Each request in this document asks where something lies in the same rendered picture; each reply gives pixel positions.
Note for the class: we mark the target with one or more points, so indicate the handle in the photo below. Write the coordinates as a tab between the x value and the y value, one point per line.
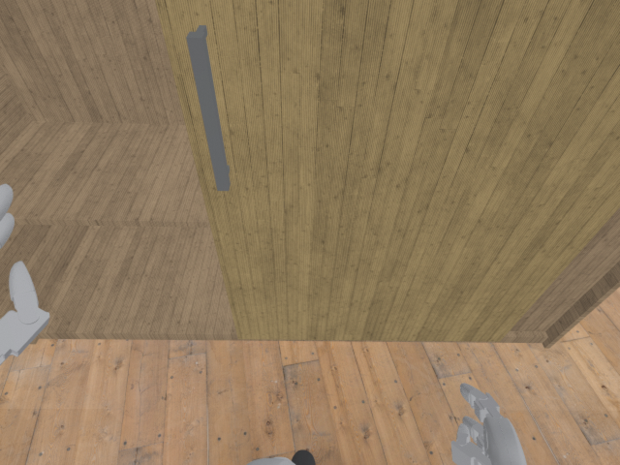
203	77

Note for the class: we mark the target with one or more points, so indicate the left robot hand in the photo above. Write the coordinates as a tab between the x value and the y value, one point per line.
18	329

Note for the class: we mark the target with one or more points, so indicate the right robot hand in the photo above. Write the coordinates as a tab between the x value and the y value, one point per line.
496	441

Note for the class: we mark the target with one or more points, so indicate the wardrobe door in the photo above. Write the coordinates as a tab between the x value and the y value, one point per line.
401	170
594	261

